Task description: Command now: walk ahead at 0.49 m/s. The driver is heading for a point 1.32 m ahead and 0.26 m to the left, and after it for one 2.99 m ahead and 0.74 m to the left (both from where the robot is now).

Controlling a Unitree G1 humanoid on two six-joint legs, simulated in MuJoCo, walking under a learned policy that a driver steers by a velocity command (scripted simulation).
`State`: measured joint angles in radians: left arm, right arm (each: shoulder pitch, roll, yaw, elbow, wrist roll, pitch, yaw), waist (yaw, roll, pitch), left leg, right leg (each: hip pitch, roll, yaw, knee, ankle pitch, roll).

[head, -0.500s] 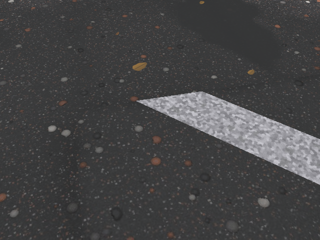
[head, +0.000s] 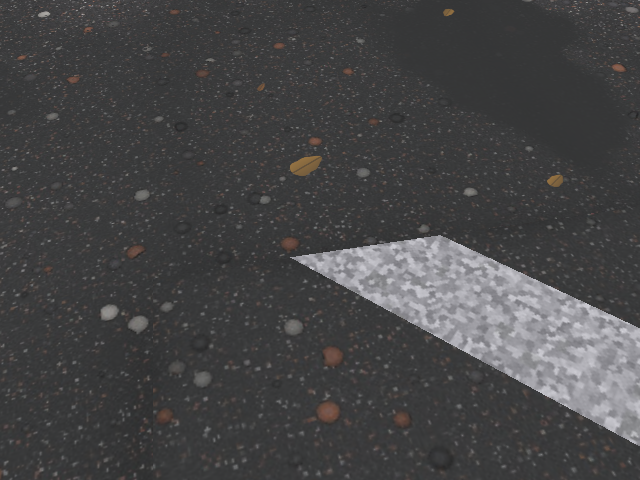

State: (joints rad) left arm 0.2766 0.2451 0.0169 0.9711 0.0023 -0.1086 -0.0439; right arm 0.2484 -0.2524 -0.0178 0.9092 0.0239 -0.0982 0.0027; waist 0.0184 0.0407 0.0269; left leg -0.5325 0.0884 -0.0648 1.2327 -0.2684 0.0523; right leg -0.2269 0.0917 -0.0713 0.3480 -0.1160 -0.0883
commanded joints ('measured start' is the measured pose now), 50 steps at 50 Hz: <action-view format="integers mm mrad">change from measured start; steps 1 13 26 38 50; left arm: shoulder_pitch -32 176 46 -237 259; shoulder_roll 97 150 99 20 131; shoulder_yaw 13 34 24 0 64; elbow -40 32 -44 -145 -47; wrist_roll -1 -19 -18 74 28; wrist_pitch -29 21 1 56 30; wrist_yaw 8 45 42 -25 6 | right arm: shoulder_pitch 106 -292 -1 266 450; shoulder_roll -52 -39 -56 -32 44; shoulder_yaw -21 -24 -33 -12 7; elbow -21 -164 -67 89 99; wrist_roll -17 0 -34 -108 -129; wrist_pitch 18 -11 -33 -40 -27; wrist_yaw -12 20 45 66 68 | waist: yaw -62 74 -3 -65 129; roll -89 -86 38 29 -252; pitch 26 69 -73 62 -467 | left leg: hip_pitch -15 -153 424 458 -23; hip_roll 61 1 142 135 -169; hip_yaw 8 60 -169 -17 95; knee -90 -664 -1055 -1107 -251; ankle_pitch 83 279 331 389 19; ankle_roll -25 -27 168 236 -39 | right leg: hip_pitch -91 261 -372 -494 848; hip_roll -265 -326 -220 -174 -416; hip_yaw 221 188 145 79 581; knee -264 -188 809 330 85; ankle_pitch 57 123 -133 295 68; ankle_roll -182 -125 21 43 -371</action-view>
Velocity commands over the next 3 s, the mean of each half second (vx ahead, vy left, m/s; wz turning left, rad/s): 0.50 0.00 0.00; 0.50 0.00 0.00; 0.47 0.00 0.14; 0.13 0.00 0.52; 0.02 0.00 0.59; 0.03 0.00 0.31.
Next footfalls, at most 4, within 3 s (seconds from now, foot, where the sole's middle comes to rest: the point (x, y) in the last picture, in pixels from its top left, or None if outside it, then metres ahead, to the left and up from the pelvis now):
0.38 left None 0.38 0.16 -0.78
0.96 right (379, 387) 0.72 -0.07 -0.78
1.52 left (292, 289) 0.99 0.13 -0.78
2.02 right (375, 282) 1.02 -0.08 -0.78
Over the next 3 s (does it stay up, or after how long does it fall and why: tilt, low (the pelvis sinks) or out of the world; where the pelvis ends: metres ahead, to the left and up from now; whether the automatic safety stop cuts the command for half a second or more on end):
stays up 0.88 0.06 0.00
